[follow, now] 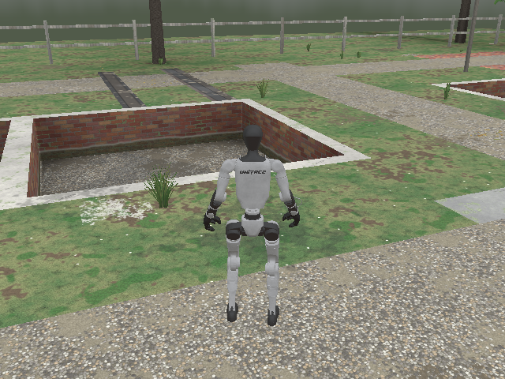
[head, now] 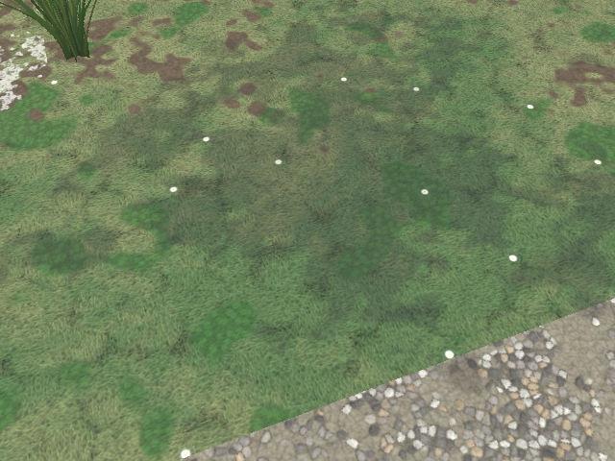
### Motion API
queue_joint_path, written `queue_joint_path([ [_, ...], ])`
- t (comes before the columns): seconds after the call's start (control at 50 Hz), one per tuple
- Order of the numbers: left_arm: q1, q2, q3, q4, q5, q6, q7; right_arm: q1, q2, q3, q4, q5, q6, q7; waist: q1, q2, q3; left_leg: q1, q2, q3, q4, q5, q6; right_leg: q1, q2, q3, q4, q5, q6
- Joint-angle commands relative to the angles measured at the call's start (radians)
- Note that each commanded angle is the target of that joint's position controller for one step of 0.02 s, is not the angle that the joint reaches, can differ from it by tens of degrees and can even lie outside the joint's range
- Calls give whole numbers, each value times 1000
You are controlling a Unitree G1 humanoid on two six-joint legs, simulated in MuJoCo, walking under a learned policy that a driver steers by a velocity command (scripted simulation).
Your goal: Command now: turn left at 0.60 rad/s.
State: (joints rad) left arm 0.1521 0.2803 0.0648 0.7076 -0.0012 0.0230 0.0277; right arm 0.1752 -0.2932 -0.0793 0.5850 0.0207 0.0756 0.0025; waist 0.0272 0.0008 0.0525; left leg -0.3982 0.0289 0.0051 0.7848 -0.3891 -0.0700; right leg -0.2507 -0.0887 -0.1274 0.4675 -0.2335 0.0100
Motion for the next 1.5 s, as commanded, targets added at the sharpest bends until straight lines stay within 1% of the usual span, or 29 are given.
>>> queue_joint_path([
  [0.02,-19,210,63,-46,-25,-12,-2,12,-89,-31,-76,2,-11,12,-17,-191,-130,68,-28,66,-229,105,54,146,-227,145,-51,374,-183],
  [0.06,46,149,49,-14,-21,-18,-8,93,-142,-56,-48,0,-12,1,-41,-53,-155,323,-14,-21,-412,355,128,-22,-156,35,143,186,-60],
  [0.08,30,64,18,-61,42,-20,-16,124,-272,-83,-67,-6,-18,-18,-20,296,-166,506,268,-406,-396,776,253,-344,-20,-48,482,-353,49],
  [0.1,-66,107,29,-97,30,-26,-6,116,-272,-75,-84,-45,-43,-8,-84,274,-203,402,377,-529,-411,797,440,-441,63,113,671,-467,74],
  [0.12,-98,147,43,-96,7,-23,1,90,-232,-63,-75,-50,-62,-3,-88,175,-175,364,320,-446,-434,687,419,-447,44,168,740,-399,67],
  [0.16,-74,150,52,-70,9,-16,14,-7,-173,-44,-68,-16,-69,-14,-37,115,-126,317,208,-337,-433,532,309,-449,26,192,701,-235,57],
  [0.4,-75,104,36,-85,-1,-33,-8,-27,-191,-42,-56,-15,-46,-30,-47,156,-127,209,134,-456,-408,364,306,-222,117,211,303,-145,70],
  [0.5,11,54,14,-60,5,-49,-38,-60,-78,10,-31,-18,-43,-25,-2,137,-170,161,99,-405,-329,406,233,57,75,170,-52,78,23],
  [0.52,4,59,8,-65,28,-53,-41,5,-28,26,-2,-34,-51,-24,-24,75,-174,122,51,-355,-308,279,172,146,12,239,-112,217,-1],
  [0.54,-35,127,11,-87,39,-54,-38,104,-25,26,19,-62,-60,-22,-113,-119,-173,93,-46,-244,-203,45,113,162,-118,397,-102,422,-72],
  [0.56,-97,96,-2,-83,45,-56,-40,84,-61,14,17,-60,-65,-25,-135,-208,-120,160,-45,-187,-270,1,64,-17,-167,469,-142,286,-187],
  [0.6,-75,88,-1,-83,19,-56,-40,-13,-108,1,27,-59,-69,-29,-65,-144,-94,230,-58,-149,-294,99,50,-53,-47,396,-157,-78,-122],
  [0.66,8,173,14,-71,-1,-43,-16,-34,-72,1,21,-38,-82,-27,-45,-183,0,130,-97,-48,-211,-25,59,-92,-59,500,-233,-485,-143],
  [0.76,12,144,14,-106,-22,-28,1,37,-36,-6,59,-13,-165,-1,-78,-164,-8,222,-54,-58,-327,20,105,-123,-41,586,-186,-465,-175],
  [0.8,-64,73,-3,-166,-28,-37,-1,162,-108,-33,96,-21,-178,-3,-136,27,-26,432,84,-260,-451,-170,175,-353,99,390,85,-348,-85],
  [0.82,-86,52,-9,-197,-34,-46,-5,215,-163,-46,113,-24,-176,-2,-138,174,-6,489,243,-501,-574,-237,257,-481,164,262,313,-266,-50],
  [0.84,-84,108,9,-212,-30,-51,-5,195,-158,-44,110,-36,-174,-4,-114,186,55,453,353,-586,-573,-49,332,-578,113,250,482,-349,-38],
  [0.88,-9,120,21,-185,-22,-47,-17,136,-105,-27,90,-27,-166,-20,-68,93,9,481,327,-426,-507,350,324,-590,64,265,622,-286,-9],
  [1.0,-81,39,-8,-221,-27,-21,-70,72,-165,-35,103,-16,-101,-48,-84,125,-36,333,188,-24,-486,662,236,-353,44,106,372,-21,47],
  [1.08,-47,106,20,-227,-20,-16,-83,62,-204,-42,113,5,-99,-42,-52,132,-87,303,210,31,-364,736,197,-172,89,60,198,36,-15],
  [1.12,103,166,56,-184,-12,-15,-69,60,-170,-31,114,14,-113,-36,29,76,-168,235,152,102,-117,771,138,77,155,39,56,165,-75],
  [1.14,194,227,78,-177,-12,-12,-47,93,-131,-17,106,-16,-124,-29,68,-48,-217,32,89,125,129,469,70,298,64,188,30,452,-133],
  [1.16,164,348,81,-221,16,-19,-32,154,-29,21,60,-67,-131,-20,-15,-318,-322,-263,-76,58,481,-337,3,479,-278,723,-7,753,-359],
  [1.18,167,274,68,-232,19,-28,-43,124,-143,-1,82,-35,-129,-12,56,-193,-439,-264,-62,-123,591,-290,0,442,-298,806,-99,497,-430],
  [1.2,102,234,54,-228,11,-38,-46,66,-173,-9,68,-6,-121,-12,31,-140,-302,-313,-30,-111,592,-203,11,339,-255,703,-115,356,-386],
  [1.24,25,184,40,-221,-17,-32,-36,29,-159,-7,76,-25,-103,-35,-14,-50,-167,-282,25,-106,450,-77,14,143,-144,555,-130,222,-279],
  [1.34,-34,137,18,-202,15,-34,-19,94,-88,18,123,-29,-79,-39,-57,-93,-203,-50,19,-55,217,35,-18,-33,-77,369,-130,394,-261],
  [1.4,-28,90,-3,-163,25,-36,-20,48,-47,38,119,-26,-73,-32,-28,-120,-191,66,45,-58,33,110,-12,-77,-68,330,-155,193,-244],
  [1.5,32,188,22,-111,9,-38,-31,-4,-107,25,86,-4,-92,-17,10,-137,-67,24,6,4,-90,12,66,-66,-140,464,-243,-402,-238],
])
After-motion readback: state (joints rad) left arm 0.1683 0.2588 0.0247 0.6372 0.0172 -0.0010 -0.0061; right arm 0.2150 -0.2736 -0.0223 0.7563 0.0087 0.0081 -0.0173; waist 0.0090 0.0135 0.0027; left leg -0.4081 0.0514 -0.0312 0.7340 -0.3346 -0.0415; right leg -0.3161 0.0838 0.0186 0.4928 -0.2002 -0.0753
